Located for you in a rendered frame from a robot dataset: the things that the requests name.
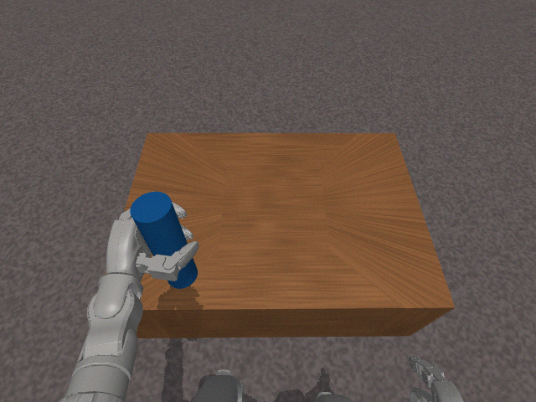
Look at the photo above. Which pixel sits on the left robot hand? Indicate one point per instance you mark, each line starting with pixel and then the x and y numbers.
pixel 128 252

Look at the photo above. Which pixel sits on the right robot hand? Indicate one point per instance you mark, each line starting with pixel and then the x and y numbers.
pixel 441 389

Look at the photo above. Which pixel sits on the can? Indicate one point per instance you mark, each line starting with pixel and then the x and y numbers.
pixel 158 223

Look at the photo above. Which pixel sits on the left robot arm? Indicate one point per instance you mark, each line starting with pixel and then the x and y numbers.
pixel 104 368

